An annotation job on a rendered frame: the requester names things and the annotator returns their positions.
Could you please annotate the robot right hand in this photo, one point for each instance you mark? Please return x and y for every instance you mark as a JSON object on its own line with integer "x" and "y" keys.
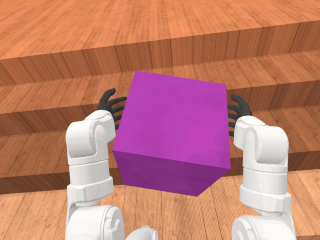
{"x": 241, "y": 110}

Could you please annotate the right robot upper arm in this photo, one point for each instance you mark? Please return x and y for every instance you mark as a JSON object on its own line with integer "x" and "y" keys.
{"x": 257, "y": 227}

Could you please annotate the robot left hand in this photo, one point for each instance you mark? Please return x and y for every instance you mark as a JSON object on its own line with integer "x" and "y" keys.
{"x": 106, "y": 105}

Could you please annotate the robot right forearm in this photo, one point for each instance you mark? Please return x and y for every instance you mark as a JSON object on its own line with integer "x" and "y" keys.
{"x": 265, "y": 161}

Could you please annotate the left robot upper arm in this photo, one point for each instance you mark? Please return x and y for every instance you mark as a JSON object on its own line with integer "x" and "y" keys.
{"x": 103, "y": 222}

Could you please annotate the left robot thigh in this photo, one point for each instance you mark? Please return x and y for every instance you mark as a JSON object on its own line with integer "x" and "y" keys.
{"x": 143, "y": 234}

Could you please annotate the carton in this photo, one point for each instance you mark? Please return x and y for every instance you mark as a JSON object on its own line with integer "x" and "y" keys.
{"x": 173, "y": 135}

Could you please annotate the robot left forearm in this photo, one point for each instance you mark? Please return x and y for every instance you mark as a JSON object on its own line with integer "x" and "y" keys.
{"x": 87, "y": 153}

